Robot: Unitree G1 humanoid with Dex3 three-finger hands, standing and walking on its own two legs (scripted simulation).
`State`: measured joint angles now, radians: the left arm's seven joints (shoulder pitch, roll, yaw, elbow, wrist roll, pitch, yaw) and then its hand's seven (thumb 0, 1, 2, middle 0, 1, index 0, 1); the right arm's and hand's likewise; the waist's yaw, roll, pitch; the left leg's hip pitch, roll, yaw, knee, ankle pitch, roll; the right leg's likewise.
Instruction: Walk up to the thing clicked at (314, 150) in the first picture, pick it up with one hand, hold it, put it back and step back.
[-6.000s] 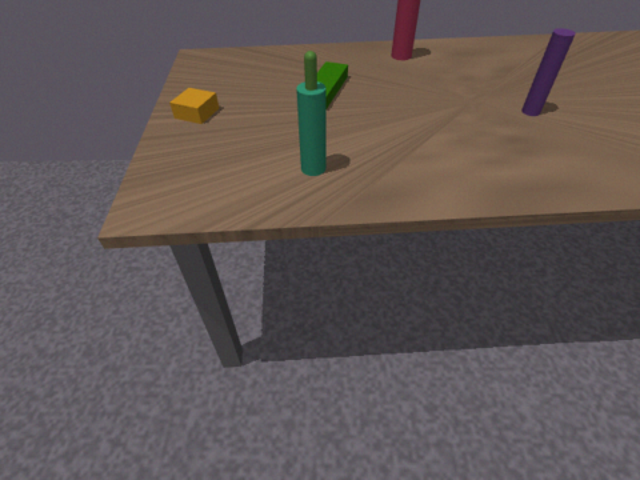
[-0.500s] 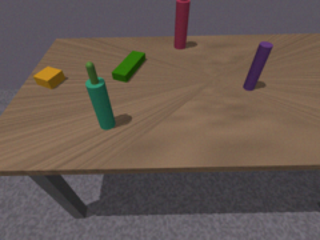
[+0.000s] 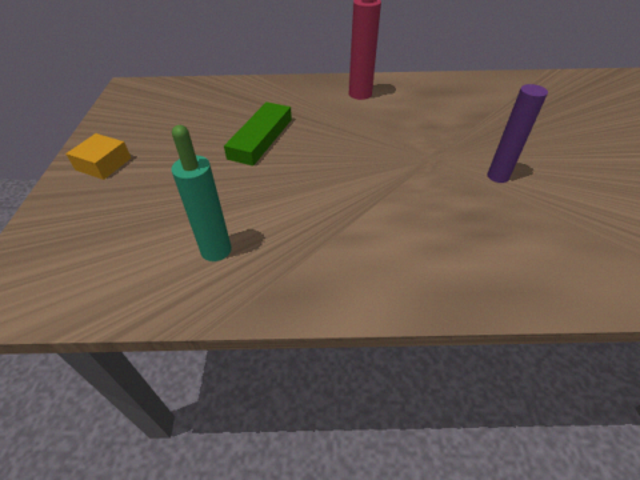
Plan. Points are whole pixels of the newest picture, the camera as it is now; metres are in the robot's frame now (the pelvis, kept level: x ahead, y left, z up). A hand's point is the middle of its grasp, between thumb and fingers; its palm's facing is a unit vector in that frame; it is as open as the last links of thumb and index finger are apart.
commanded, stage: stand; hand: left
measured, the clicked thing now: (200, 197) +0.53 +0.19 +0.06
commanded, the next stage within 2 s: rise first in 0.06 s
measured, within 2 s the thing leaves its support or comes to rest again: neither
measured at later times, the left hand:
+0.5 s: hand (137, 477) +0.18 +0.25 -0.10, palm faces +0.21 -0.93 -0.32, open 13.0 cm
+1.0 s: hand (107, 446) +0.19 +0.25 +0.01, palm faces +0.25 -0.91 -0.34, open 17.4 cm
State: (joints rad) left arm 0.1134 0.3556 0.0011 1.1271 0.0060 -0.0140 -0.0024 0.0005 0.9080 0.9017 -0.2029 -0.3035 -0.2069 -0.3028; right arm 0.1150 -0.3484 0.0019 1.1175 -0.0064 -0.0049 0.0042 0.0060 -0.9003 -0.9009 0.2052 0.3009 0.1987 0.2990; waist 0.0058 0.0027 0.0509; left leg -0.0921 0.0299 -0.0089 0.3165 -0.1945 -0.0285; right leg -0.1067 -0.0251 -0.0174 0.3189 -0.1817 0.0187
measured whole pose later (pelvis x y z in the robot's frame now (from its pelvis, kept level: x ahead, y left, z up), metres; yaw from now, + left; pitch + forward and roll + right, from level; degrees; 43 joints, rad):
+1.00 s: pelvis +0.01 +0.01 -0.01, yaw +0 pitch -2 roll +0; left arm 0.43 0.29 0.16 0.07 -0.06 -0.10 0.05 -0.01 -0.50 0.01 -0.04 -0.04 -0.04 -0.03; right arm 0.26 -0.22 -0.11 0.60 0.03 -0.07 -0.05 -0.01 0.52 -0.03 0.06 0.05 0.05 0.05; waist 0.04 0.04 0.02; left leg -0.12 0.02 0.00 0.42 -0.26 -0.02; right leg -0.13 -0.03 -0.01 0.41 -0.24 0.02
